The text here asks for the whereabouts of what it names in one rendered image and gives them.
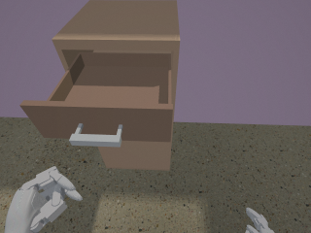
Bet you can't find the handle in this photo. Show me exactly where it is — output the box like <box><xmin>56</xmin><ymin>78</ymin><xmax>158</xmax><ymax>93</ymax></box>
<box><xmin>69</xmin><ymin>123</ymin><xmax>123</xmax><ymax>148</ymax></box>

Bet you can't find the robot right hand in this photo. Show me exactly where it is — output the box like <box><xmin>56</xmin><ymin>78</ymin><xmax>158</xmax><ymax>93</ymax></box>
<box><xmin>245</xmin><ymin>208</ymin><xmax>274</xmax><ymax>233</ymax></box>

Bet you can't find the cabinet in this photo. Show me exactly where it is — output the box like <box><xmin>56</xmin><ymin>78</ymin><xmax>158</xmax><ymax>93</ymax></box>
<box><xmin>52</xmin><ymin>0</ymin><xmax>181</xmax><ymax>171</ymax></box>

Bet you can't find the drawer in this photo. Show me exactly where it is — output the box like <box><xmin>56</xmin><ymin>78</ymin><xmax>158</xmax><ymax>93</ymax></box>
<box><xmin>20</xmin><ymin>52</ymin><xmax>173</xmax><ymax>143</ymax></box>

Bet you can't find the robot left hand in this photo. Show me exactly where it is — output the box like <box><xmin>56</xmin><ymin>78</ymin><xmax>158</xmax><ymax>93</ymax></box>
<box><xmin>4</xmin><ymin>166</ymin><xmax>83</xmax><ymax>233</ymax></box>

